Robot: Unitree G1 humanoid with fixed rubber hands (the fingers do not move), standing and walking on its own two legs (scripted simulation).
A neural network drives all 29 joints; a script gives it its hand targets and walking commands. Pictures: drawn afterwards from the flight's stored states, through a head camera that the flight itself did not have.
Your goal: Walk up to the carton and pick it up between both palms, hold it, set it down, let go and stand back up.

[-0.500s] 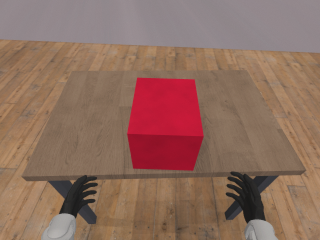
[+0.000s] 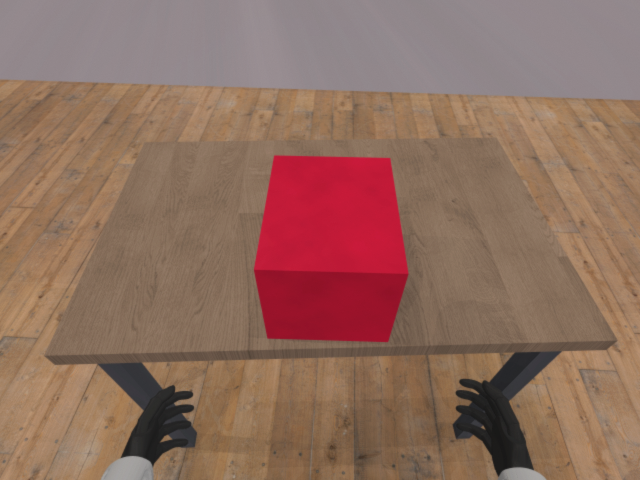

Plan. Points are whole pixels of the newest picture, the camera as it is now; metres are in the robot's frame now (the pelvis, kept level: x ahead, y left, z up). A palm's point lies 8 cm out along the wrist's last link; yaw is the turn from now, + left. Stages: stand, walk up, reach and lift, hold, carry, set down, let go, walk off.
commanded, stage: set down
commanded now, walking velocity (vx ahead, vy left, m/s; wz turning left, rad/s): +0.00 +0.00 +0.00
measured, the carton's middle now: (329, 246) +0.46 -0.03 -0.01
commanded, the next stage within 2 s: let go in 0.60 s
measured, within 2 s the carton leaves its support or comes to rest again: neither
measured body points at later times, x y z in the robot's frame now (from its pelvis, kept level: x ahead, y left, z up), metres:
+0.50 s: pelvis +0.01 +0.00 +0.00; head +0.01 +0.00 +0.45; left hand +0.19 +0.23 -0.08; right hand +0.16 -0.23 -0.06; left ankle -0.01 +0.14 -0.75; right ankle +0.02 -0.14 -0.75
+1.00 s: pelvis +0.01 -0.01 +0.00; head +0.01 -0.01 +0.45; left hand +0.17 +0.22 -0.09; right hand +0.16 -0.24 -0.08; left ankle -0.01 +0.14 -0.75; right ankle +0.02 -0.14 -0.75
